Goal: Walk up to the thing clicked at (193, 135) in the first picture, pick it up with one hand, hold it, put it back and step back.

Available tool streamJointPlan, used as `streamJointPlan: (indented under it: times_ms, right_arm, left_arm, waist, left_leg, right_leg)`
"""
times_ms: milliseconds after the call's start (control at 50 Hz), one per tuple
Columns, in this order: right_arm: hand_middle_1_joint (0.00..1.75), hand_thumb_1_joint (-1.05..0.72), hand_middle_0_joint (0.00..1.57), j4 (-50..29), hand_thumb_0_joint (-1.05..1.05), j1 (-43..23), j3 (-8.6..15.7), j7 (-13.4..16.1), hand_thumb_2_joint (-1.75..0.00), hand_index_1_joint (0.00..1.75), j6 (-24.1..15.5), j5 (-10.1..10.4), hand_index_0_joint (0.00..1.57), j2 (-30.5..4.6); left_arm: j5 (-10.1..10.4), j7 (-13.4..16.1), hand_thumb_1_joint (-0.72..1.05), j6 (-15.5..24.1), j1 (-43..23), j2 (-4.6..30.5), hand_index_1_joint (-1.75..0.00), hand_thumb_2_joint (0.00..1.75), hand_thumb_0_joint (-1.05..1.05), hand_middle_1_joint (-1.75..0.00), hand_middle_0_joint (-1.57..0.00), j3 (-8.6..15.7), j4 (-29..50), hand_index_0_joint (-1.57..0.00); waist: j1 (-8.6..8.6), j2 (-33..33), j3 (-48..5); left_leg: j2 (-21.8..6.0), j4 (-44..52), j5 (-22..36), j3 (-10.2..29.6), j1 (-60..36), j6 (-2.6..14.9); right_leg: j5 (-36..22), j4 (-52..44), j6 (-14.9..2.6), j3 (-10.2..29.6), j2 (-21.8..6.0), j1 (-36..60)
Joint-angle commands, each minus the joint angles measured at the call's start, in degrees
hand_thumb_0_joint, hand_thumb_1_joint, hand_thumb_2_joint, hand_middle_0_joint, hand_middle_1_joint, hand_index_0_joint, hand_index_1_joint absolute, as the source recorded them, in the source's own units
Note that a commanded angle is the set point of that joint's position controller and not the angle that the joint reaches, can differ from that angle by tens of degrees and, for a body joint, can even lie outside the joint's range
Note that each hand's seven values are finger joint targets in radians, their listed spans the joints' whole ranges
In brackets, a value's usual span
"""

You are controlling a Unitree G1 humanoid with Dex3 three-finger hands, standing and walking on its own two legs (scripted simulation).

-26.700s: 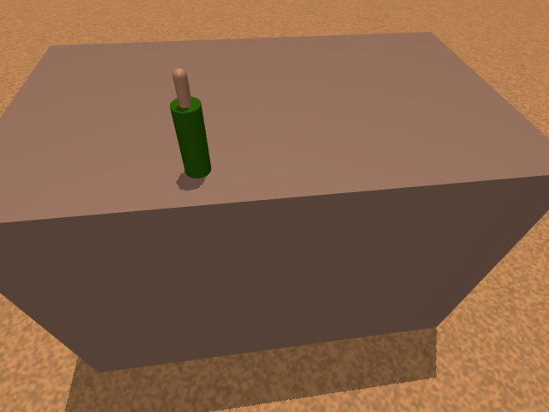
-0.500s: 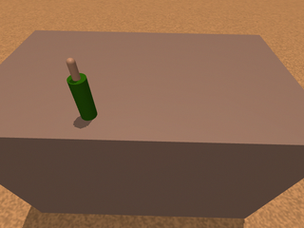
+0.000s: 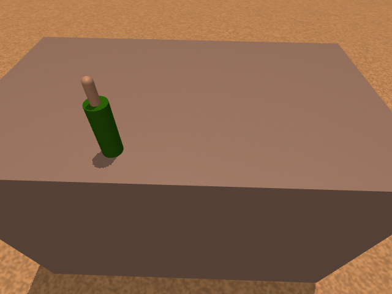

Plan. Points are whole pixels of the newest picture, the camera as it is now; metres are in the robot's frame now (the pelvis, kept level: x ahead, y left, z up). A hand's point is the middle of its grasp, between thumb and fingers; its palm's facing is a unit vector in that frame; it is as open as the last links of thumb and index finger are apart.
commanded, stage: stand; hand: left
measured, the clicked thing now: (101, 118) +0.45 +0.21 +0.12
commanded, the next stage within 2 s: none
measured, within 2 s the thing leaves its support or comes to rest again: neither
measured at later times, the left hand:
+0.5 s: hand out of the picture +0.07 +0.26 -0.15, palm faces -0.03 -0.93 -0.35, open 7.7 cm
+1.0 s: hand out of the picture +0.07 +0.26 -0.15, palm faces -0.02 -0.94 -0.35, open 7.4 cm
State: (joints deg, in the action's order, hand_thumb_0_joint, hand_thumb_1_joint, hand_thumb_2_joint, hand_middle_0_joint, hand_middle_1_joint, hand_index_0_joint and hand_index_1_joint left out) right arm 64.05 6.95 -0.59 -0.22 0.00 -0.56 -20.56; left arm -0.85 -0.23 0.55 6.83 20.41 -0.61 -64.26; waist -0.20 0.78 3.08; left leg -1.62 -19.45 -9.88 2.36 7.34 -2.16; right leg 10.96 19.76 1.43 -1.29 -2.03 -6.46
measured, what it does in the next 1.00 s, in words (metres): stands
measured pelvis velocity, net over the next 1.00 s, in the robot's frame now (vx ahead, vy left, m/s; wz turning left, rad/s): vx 0.00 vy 0.00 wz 0.01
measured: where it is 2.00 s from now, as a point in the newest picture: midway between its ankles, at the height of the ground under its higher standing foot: outside the picture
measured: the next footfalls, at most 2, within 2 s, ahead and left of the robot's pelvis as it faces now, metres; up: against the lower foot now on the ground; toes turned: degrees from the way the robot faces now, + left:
none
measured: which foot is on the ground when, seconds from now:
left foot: down 0.00-1.00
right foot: down 0.00-1.00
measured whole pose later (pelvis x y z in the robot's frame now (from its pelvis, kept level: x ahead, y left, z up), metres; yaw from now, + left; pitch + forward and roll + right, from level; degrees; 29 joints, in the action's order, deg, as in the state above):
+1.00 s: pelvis +0.00 +0.00 +0.00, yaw +1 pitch -2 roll +0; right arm 63.7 7.1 -0.3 -0.3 0.0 -0.5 -20.2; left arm -0.9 -0.4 0.5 7.3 20.5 -0.4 -63.8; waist -0.3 0.4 3.1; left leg -1.6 -19.1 -9.8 3.0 7.2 -2.3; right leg 11.1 19.4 1.3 -1.9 -2.0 -6.0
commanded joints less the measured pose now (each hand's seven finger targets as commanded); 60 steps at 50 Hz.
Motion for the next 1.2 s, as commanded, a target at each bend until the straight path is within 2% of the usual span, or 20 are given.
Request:
streamJointPlan:
  times_ms: [0,60,120,220,280,340,400,480,500,560,620,700,760,860,920,1000,1040,1180]
  right_arm:
    - [0.30,-0.90,0.20,-3.0,0.00,-1.2,2.2,0.6,-0.90,0.30,-1.2,-0.1,0.20,-12.0]
    - [0.30,-0.90,0.20,-3.2,0.00,-1.5,2.4,0.6,-0.90,0.30,-1.2,-0.1,0.20,-12.3]
    - [0.30,-0.90,0.20,-3.2,0.00,-1.6,2.5,0.6,-0.90,0.30,-1.3,-0.1,0.20,-12.4]
    - [0.30,-0.90,0.20,-3.1,0.00,-1.6,2.4,0.6,-0.90,0.30,-1.1,0.0,0.20,-11.9]
    - [0.30,-0.90,0.20,-3.3,0.00,-1.7,2.5,0.6,-0.90,0.30,-1.1,0.0,0.20,-12.1]
    - [0.30,-0.90,0.20,-3.1,0.00,-1.4,2.5,0.6,-0.90,0.30,-1.1,-0.1,0.20,-12.1]
    - [0.30,-0.90,0.20,-3.3,0.00,-1.5,2.6,0.6,-0.90,0.30,-1.1,-0.1,0.20,-12.1]
    - [0.30,-0.90,0.20,-3.2,0.00,-1.2,2.6,0.5,-0.90,0.30,-1.3,-0.1,0.20,-12.1]
    - [0.30,-0.90,0.20,-3.3,0.00,-1.6,2.7,0.5,-0.90,0.30,-1.3,-0.1,0.20,-12.4]
    - [0.30,-0.90,0.20,-3.3,0.00,-1.4,2.5,0.6,-0.90,0.30,-1.2,-0.1,0.20,-11.9]
    - [0.30,-0.90,0.20,-3.3,0.00,-1.0,2.5,0.6,-0.90,0.30,-1.3,-0.1,0.20,-12.0]
    - [0.30,-0.90,0.20,-3.3,0.00,-1.2,2.5,0.7,-0.90,0.30,-1.3,0.0,0.20,-12.1]
    - [0.30,-0.90,0.20,-3.4,0.00,-0.8,2.5,0.6,-0.90,0.30,-1.3,-0.1,0.20,-12.1]
    - [0.30,-0.90,0.20,-3.3,0.00,-1.0,2.6,0.6,-0.90,0.30,-1.2,0.0,0.20,-11.9]
    - [0.30,-0.90,0.20,-3.5,0.00,-1.3,2.7,0.6,-0.90,0.30,-1.2,0.0,0.20,-12.0]
    - [0.30,-0.90,0.20,-3.4,0.00,-1.1,2.6,0.6,-0.90,0.30,-1.2,0.1,0.20,-11.9]
    - [0.30,-0.90,0.20,-3.5,0.00,-1.0,2.5,0.7,-0.90,0.30,-1.2,-0.1,0.20,-11.8]
    - [0.30,-0.90,0.20,-3.5,0.00,-1.7,2.6,0.7,-0.90,0.30,-1.3,0.0,0.20,-12.1]
  left_arm:
    - [0.3,0.7,0.04,0.8,-2.0,12.8,-0.30,0.66,0.00,-0.30,-0.20,2.7,3.2,-0.20]
    - [0.3,0.8,0.28,0.9,-1.9,12.6,-0.30,0.90,0.00,-0.30,-0.20,2.7,3.5,-0.20]
    - [0.2,0.8,0.52,1.1,-1.6,12.6,-0.30,0.90,0.00,-0.30,-0.20,2.6,3.6,-0.20]
    - [0.3,0.8,0.90,1.0,-1.9,12.6,-0.30,0.90,0.00,-0.30,-0.20,2.6,3.6,-0.20]
    - [0.3,0.8,0.90,1.1,-2.0,12.6,-0.30,0.90,0.00,-0.30,-0.20,2.6,3.9,-0.20]
    - [0.2,0.8,0.90,1.0,-1.9,12.5,-0.30,0.90,0.00,-0.30,-0.20,2.7,3.6,-0.20]
    - [0.2,0.8,0.90,1.0,-1.8,12.7,-0.30,0.90,0.00,-0.30,-0.20,2.8,3.7,-0.20]
    - [0.3,0.7,0.90,1.1,-1.9,12.6,-0.30,0.90,0.00,-0.30,-0.20,2.8,3.7,-0.20]
    - [0.2,0.7,0.90,1.2,-1.6,12.7,-0.30,0.90,0.00,-0.30,-0.20,2.8,4.0,-0.20]
    - [0.2,0.7,0.90,1.0,-1.9,12.5,-0.30,0.90,0.00,-0.30,-0.20,2.8,3.8,-0.20]
    - [0.3,0.7,0.90,1.0,-1.6,12.6,-0.30,0.90,0.00,-0.30,-0.20,2.8,3.9,-0.20]
    - [0.2,0.7,0.90,0.9,-1.4,12.8,-0.30,0.90,0.00,-0.30,-0.20,2.9,3.7,-0.20]
    - [0.3,0.7,0.90,1.0,-1.5,12.6,-0.30,0.90,0.00,-0.30,-0.20,2.9,3.8,-0.20]
    - [0.3,0.7,0.90,0.9,-1.7,12.5,-0.30,0.90,0.00,-0.30,-0.20,2.8,3.5,-0.20]
    - [0.2,0.7,0.90,1.0,-1.3,12.8,-0.30,0.90,0.00,-0.30,-0.20,2.9,3.9,-0.20]
    - [0.3,0.7,0.90,1.1,-1.1,12.6,-0.30,0.90,0.00,-0.30,-0.20,2.9,3.7,-0.20]
    - [0.3,0.7,0.90,1.0,-1.8,12.8,-0.30,0.90,0.00,-0.30,-0.20,3.0,3.8,-0.20]
    - [0.3,0.7,0.90,1.0,-1.2,12.5,-0.30,0.90,0.00,-0.30,-0.20,3.0,3.8,-0.20]
  waist:
    - [0.29,-0.8,-3.6]
    - [0.19,-0.5,-4.1]
    - [0.14,-0.4,-5.8]
    - [0.24,-0.7,-3.7]
    - [0.16,-0.5,-4.2]
    - [0.26,-0.6,-3.2]
    - [0.23,-0.6,-3.0]
    - [0.24,-0.6,-3.2]
    - [0.00,-0.5,-4.2]
    - [0.14,-0.5,-4.0]
    - [0.12,-0.4,-4.4]
    - [0.01,-0.8,-3.6]
    - [0.16,-0.7,-4.4]
    - [0.23,-1.2,-2.6]
    - [0.12,-0.7,-4.4]
    - [0.21,-0.8,-4.0]
    - [0.36,-0.7,-3.3]
    - [-0.17,-0.3,-4.3]
  left_leg:
    - [-5.0,3.1,6.1,3.6,-0.1,2.49]
    - [-5.1,2.8,7.8,3.6,-0.5,2.40]
    - [-5.5,1.8,10.3,3.4,-1.8,2.65]
    - [-5.2,2.9,7.2,3.6,-0.4,2.43]
    - [-5.3,2.8,7.8,3.6,-0.6,2.53]
    - [-5.0,3.2,4.5,3.6,0.3,2.69]
    - [-5.1,3.4,4.5,3.8,0.3,2.83]
    - [-5.1,3.6,5.8,4.0,0.5,2.67]
    - [-5.3,3.0,7.3,3.9,-0.5,2.75]
    - [-5.2,3.2,6.6,3.9,-0.3,2.62]
    - [-5.2,3.0,7.6,3.8,0.0,2.74]
    - [-5.2,3.4,6.8,4.0,-0.2,2.74]
    - [-5.1,2.8,8.3,3.6,-0.5,2.70]
    - [-5.0,3.4,5.8,4.2,0.7,2.63]
    - [-5.1,2.7,7.6,3.9,-0.9,2.63]
    - [-5.1,2.7,8.1,3.9,-0.8,2.67]
    - [-4.9,3.0,6.3,3.7,0.1,2.62]
    - [-5.2,2.3,8.5,3.9,-0.6,2.78]
  right_leg:
    - [-5.4,-3.6,-2.21,4.6,-5.4,0.4]
    - [-6.4,-3.4,-2.15,4.3,-5.3,0.3]
    - [-9.9,-3.0,-2.15,4.4,-5.7,1.5]
    - [-5.9,-3.7,-2.16,4.2,-5.3,0.4]
    - [-6.6,-3.7,-2.18,4.2,-5.4,0.6]
    - [-3.8,-4.3,-2.20,4.5,-5.4,0.3]
    - [-3.4,-4.2,-2.25,4.1,-5.2,0.0]
    - [-4.0,-4.1,-2.23,4.2,-5.4,0.5]
    - [-5.7,-3.8,-2.25,4.3,-5.5,0.9]
    - [-4.5,-3.7,-2.34,4.1,-5.5,0.5]
    - [-6.3,-3.3,-2.27,4.0,-5.6,1.2]
    - [-4.4,-3.6,-2.27,3.8,-5.3,0.3]
    - [-6.6,-3.4,-2.28,4.1,-5.7,1.2]
    - [-2.9,-4.1,-2.25,3.8,-5.3,0.1]
    - [-5.4,-3.7,-2.42,4.0,-5.6,1.0]
    - [-6.3,-3.7,-2.29,3.9,-5.6,1.0]
    - [-5.0,-3.9,-2.36,4.1,-5.6,0.6]
    - [-6.8,-3.4,-2.36,4.0,-5.7,1.6]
